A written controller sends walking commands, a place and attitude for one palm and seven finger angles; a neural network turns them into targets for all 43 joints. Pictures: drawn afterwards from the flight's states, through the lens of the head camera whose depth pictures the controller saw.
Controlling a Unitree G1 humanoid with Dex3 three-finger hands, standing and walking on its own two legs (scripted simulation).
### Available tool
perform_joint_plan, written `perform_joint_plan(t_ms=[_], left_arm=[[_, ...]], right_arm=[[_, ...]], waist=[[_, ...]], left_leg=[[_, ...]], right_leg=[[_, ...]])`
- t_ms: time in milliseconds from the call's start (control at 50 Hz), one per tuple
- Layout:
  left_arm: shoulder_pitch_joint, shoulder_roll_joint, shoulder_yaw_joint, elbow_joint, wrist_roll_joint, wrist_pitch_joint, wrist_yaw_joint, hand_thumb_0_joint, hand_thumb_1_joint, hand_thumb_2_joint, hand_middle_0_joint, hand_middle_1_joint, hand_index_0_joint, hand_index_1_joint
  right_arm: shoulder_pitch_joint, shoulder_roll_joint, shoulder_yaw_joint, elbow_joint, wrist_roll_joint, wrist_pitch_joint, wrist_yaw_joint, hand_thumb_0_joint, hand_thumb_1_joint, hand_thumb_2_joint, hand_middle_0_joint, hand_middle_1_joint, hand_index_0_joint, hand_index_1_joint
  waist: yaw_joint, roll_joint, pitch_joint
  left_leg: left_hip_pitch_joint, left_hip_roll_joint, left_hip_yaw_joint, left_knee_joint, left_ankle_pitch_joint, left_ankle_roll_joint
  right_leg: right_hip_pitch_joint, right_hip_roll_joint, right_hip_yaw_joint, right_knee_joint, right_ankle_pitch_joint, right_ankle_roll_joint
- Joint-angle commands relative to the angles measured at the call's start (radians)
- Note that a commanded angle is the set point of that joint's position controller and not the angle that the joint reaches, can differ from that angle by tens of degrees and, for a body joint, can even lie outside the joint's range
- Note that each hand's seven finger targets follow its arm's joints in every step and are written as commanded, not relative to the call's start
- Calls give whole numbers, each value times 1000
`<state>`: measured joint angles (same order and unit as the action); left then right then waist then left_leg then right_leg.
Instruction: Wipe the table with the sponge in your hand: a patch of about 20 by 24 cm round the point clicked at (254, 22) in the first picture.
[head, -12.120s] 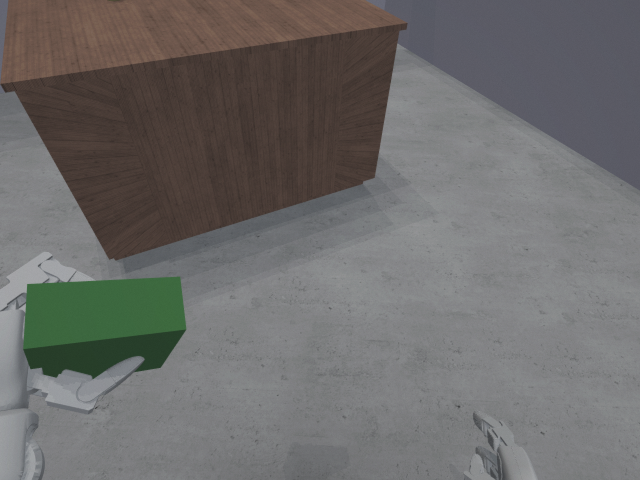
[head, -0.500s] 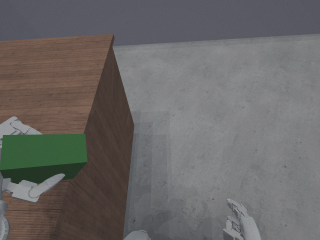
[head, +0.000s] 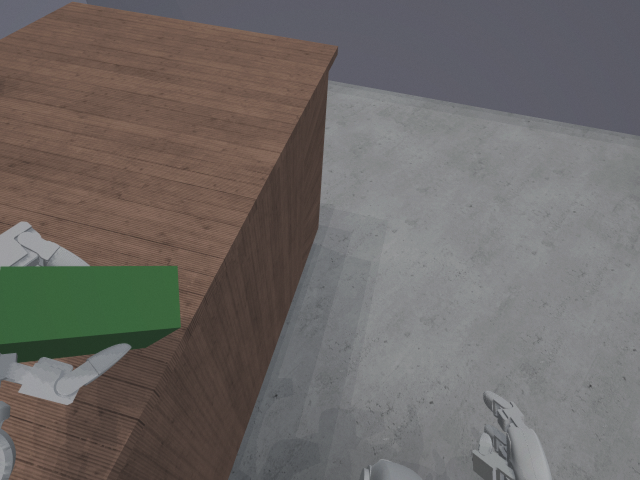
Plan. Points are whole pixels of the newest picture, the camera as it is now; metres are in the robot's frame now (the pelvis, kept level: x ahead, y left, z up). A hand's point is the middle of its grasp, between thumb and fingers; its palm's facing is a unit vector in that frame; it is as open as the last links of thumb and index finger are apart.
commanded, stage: turn to face it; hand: left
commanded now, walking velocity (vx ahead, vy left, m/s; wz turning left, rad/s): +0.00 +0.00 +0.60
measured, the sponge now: (113, 315) +0.23 +0.21 +0.16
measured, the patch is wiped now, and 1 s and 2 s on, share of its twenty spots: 0.00 0.00 0.00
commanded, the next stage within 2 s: take the last steps up to it in 1.34 s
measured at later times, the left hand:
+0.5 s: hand out of the picture +0.06 +0.22 +0.18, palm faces +0.58 -0.67 -0.46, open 9.6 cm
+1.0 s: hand out of the picture -0.13 +0.19 +0.17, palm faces +0.78 -0.39 -0.48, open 9.6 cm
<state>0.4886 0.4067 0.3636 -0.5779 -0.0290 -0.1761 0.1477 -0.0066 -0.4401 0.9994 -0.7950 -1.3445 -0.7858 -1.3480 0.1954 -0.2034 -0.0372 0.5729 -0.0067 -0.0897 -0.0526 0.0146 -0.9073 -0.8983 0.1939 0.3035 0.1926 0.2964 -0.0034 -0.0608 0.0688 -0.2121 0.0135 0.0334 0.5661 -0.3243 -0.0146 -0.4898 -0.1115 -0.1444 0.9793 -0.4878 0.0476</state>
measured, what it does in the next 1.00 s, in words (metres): walks backwards, turning left: right foot, then left foot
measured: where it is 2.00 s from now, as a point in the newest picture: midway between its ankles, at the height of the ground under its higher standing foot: outside the picture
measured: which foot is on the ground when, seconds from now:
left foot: down 0.00-0.24, up 0.26-0.60, down 0.62-0.94, up 0.96-1.00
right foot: up 0.00-0.20, down 0.22-0.62, up 0.64-0.92, down 0.94-1.00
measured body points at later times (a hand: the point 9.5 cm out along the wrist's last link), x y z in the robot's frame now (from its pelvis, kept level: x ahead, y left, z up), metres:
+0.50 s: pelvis -0.08 -0.07 +0.02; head -0.05 -0.07 +0.47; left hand +0.02 +0.25 +0.21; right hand +0.15 -0.26 -0.07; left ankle -0.15 +0.06 -0.67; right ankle -0.02 -0.12 -0.73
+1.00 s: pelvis -0.16 -0.13 +0.00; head -0.11 -0.14 +0.45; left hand -0.17 +0.20 +0.20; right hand +0.10 -0.18 -0.11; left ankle -0.21 +0.03 -0.69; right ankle -0.08 -0.19 -0.73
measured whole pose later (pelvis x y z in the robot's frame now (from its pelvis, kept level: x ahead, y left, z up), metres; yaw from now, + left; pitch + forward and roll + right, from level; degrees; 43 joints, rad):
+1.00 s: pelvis -0.16 -0.13 +0.00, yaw +36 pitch -3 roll +0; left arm 0.43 0.36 0.35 -0.48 -0.05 -0.14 0.12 -0.01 -0.44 1.00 -0.80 -1.34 -0.79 -1.35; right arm 0.17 -0.17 0.02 0.64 0.01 -0.11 -0.02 0.01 -0.90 -0.90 0.20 0.30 0.20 0.30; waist 0.05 0.08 0.12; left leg -0.44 -0.01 -0.11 0.88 -0.41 -0.04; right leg -0.27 -0.02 -0.13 0.60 -0.28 -0.04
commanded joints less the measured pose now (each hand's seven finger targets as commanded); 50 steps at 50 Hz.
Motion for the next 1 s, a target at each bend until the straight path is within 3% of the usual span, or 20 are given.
perform_joint_plan(t_ms=[0, 160, 180, 200, 220, 260, 280, 340, 480, 540, 580, 600, 620, 640, 720, 880, 900, 920, 960, 980], left_arm=[[-17, 140, 107, -274, -4, -85, 3, 0, 100, 1300, -1200, -1600, -1200, -1600], [-64, 109, 96, -133, -33, -43, -20, 0, 100, 1300, -1200, -1600, -1200, -1600], [-95, 120, 99, -129, -28, -45, -21, 0, 100, 1300, -1200, -1600, -1200, -1600], [-119, 157, 115, -116, -13, -40, -14, 0, 100, 1300, -1200, -1600, -1200, -1600], [-142, 207, 142, -107, -22, -25, 2, 0, 100, 1300, -1200, -1600, -1200, -1600], [-88, 187, 141, -97, -39, -16, 8, 0, 100, 1300, -1200, -1600, -1200, -1600], [-74, 173, 136, -123, -42, -26, 2, 0, 100, 1300, -1200, -1600, -1200, -1600], [-93, 181, 144, -147, -25, -51, 12, 0, 100, 1300, -1200, -1600, -1200, -1600], [18, 145, 152, -200, -28, -57, 45, 0, 100, 1300, -1200, -1600, -1200, -1600], [2, 125, 133, -218, -28, -61, 48, 0, 100, 1300, -1200, -1600, -1200, -1600], [-7, 118, 110, -253, -37, -70, 41, 0, 100, 1300, -1200, -1600, -1200, -1600], [-24, 128, 109, -301, -45, -85, 33, 0, 100, 1300, -1200, -1600, -1200, -1600], [-9, 136, 114, -261, -33, -96, 13, 0, 100, 1300, -1200, -1600, -1200, -1600], [-44, 189, 151, -297, -6, -101, 4, 0, 100, 1300, -1200, -1600, -1200, -1600], [16, 131, 112, -283, -16, -89, -8, 0, 100, 1300, -1200, -1600, -1200, -1600], [-112, 110, 93, -115, -33, -43, -25, 0, 100, 1300, -1200, -1600, -1200, -1600], [-142, 138, 106, -99, -21, -39, -22, 0, 100, 1300, -1200, -1600, -1200, -1600], [-168, 207, 132, -95, -11, -25, -7, 0, 100, 1300, -1200, -1600, -1200, -1600], [-170, 187, 126, -110, -30, -11, 10, 0, 100, 1300, -1200, -1600, -1200, -1600], [-137, 174, 122, -137, -34, -23, 3, 0, 100, 1300, -1200, -1600, -1200, -1600]], right_arm=[[-43, -128, -33, -116, 26, -80, 23, 0, -900, -900, 200, 300, 200, 300], [-52, -117, -11, -103, 23, -76, 19, 0, -900, -900, 200, 300, 200, 300], [-67, -103, -2, -105, 23, -75, 18, 0, -900, -900, 200, 300, 200, 300], [-53, -82, 3, -107, 26, -71, 18, 0, -900, -900, 200, 300, 200, 300], [-75, -70, 2, -131, 34, -71, 11, 0, -900, -900, 200, 300, 200, 300], [-103, -95, -14, -128, 28, -62, 11, 0, -900, -900, 200, 300, 200, 300], [-114, -71, 5, -129, 22, -44, 8, 0, -900, -900, 200, 300, 200, 300], [-154, -76, 8, -125, 11, -41, -18, 0, -900, -900, 200, 300, 200, 300], [-91, -73, -5, -158, -7, -38, -23, 0, -900, -900, 200, 300, 200, 300], [-37, -83, -14, -152, -7, -27, -15, 0, -900, -900, 200, 300, 200, 300], [-36, -110, -27, -160, -1, -29, -18, 0, -900, -900, 200, 300, 200, 300], [-62, -144, -34, -175, 2, -42, -12, 0, -900, -900, 200, 300, 200, 300], [-37, -144, -36, -152, 10, -55, 1, 0, -900, -900, 200, 300, 200, 300], [-51, -133, -34, -146, 5, -65, 3, 0, -900, -900, 200, 300, 200, 300], [-39, -129, -37, -118, 27, -94, 26, 0, -900, -900, 200, 300, 200, 300], [-67, -110, -6, -100, 22, -79, 13, 0, -900, -900, 200, 300, 200, 300], [-65, -92, -1, -100, 26, -76, 13, 0, -900, -900, 200, 300, 200, 300], [-76, -63, 5, -117, 28, -67, 10, 0, -900, -900, 200, 300, 200, 300], [-90, -100, -17, -109, 22, -67, 11, 0, -900, -900, 200, 300, 200, 300], [-92, -80, -4, -110, 16, -53, 15, 0, -900, -900, 200, 300, 200, 300]], waist=[[-3, 341, -87], [14, 272, -106], [23, 215, -117], [14, 16, -135], [16, -249, -137], [15, -166, -128], [14, -115, -125], [15, -73, -102], [47, -106, -191], [3, -52, -213], [-12, 137, -208], [4, 373, -163], [11, 374, -139], [-8, 447, -125], [-2, 350, -106], [23, 215, -91], [24, 76, -97], [13, -229, -88], [10, -183, -102], [9, -126, -101]], left_leg=[[11, 230, -229, -200, 545, 171], [-108, 175, -275, -128, 305, 135], [-148, 149, -273, -61, 212, 110], [-251, 58, -171, 98, 1, 51], [-363, -58, -56, 420, -236, -17], [-319, -23, -106, 678, -169, -34], [-319, -14, -83, 747, -114, -45], [-290, 3, -22, 662, -104, -56], [-153, 14, 70, 131, -182, -12], [-38, -15, 85, -72, -26, -5], [84, 89, -47, -222, 189, 46], [140, 289, -320, -248, 601, 137], [143, 390, -431, -241, 807, 208], [103, 384, -481, -233, 813, 248], [15, 221, -238, -184, 593, 173], [-179, 159, -293, -104, 173, 126], [-226, 92, -222, 32, -14, 75], [-373, -49, -73, 332, -221, -5], [-304, -37, -112, 662, -179, -28], [-303, -22, -88, 745, -113, -38]], right_leg=[[-34, 38, 71, 71, 20, 39], [322, 127, 41, -451, 143, 53], [390, 88, 68, -600, 219, 39], [481, -77, 208, -689, 346, -25], [442, -326, 494, -719, 448, -140], [320, -325, 457, -710, 434, -168], [311, -273, 331, -692, 433, -164], [307, -230, 151, -697, 477, -149], [435, -280, 151, -648, 487, -181], [379, -251, 99, -530, 475, -126], [243, -148, 23, -264, 378, -50], [33, -16, -16, -84, 54, 20], [-72, 28, 25, 63, -167, 23], [-131, 14, 94, 152, -146, 36], [10, 56, 68, 2, 19, 38], [381, 106, 62, -524, 156, 43], [419, -10, 157, -673, 225, -3], [430, -278, 486, -745, 290, -119], [257, -332, 537, -770, 265, -155], [258, -281, 403, -737, 272, -161]])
